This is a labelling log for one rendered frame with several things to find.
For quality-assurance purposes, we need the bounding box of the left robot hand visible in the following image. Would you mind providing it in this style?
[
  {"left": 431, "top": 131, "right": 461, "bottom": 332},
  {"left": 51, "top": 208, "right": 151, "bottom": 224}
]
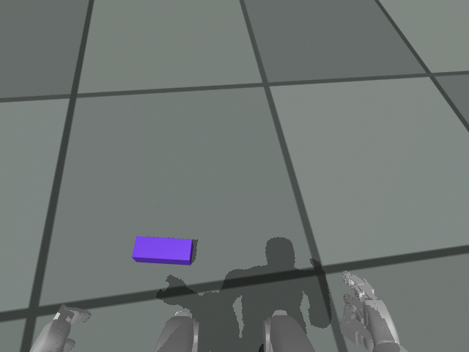
[{"left": 29, "top": 304, "right": 91, "bottom": 352}]

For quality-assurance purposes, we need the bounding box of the right robot hand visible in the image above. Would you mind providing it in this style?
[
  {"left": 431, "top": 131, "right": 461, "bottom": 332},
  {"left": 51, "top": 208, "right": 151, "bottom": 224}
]
[{"left": 339, "top": 271, "right": 400, "bottom": 352}]

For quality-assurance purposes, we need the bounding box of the carton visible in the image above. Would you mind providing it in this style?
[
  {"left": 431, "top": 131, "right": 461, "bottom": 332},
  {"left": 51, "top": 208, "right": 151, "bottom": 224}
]
[{"left": 132, "top": 236, "right": 193, "bottom": 265}]

